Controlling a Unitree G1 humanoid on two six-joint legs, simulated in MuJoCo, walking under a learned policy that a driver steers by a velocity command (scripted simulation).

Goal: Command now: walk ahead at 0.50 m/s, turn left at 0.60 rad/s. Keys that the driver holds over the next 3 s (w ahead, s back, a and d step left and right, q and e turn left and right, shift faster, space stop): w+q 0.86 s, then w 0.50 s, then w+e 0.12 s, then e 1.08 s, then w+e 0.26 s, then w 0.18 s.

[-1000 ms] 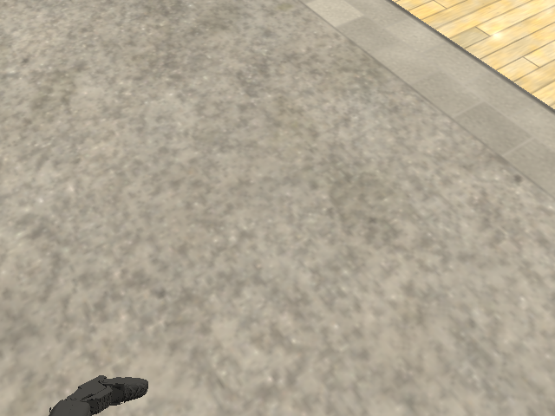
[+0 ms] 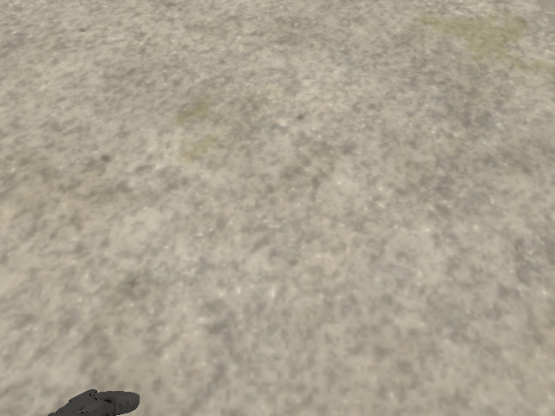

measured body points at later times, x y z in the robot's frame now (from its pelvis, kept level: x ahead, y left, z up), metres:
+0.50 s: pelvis +0.26 +0.01 +0.00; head +0.30 +0.02 +0.45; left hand +0.17 +0.26 -0.13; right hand +0.54 -0.14 -0.09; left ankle +0.37 +0.15 -0.70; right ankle +0.17 -0.13 -0.73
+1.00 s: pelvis +0.51 +0.14 +0.01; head +0.53 +0.17 +0.45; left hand +0.55 +0.45 -0.09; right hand +0.65 -0.11 -0.11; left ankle +0.39 +0.14 -0.73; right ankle +0.73 +0.10 -0.69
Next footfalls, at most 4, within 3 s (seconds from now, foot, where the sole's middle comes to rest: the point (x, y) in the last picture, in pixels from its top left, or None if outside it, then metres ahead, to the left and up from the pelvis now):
0.06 right None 0.21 -0.12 -0.77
0.58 left None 0.42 0.16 -0.77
1.12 right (187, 300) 0.78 0.18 -0.77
1.60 left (71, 275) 0.88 0.49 -0.77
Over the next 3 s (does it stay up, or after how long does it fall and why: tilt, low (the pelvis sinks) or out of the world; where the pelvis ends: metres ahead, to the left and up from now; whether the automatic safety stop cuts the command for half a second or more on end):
stays up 0.93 0.31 0.00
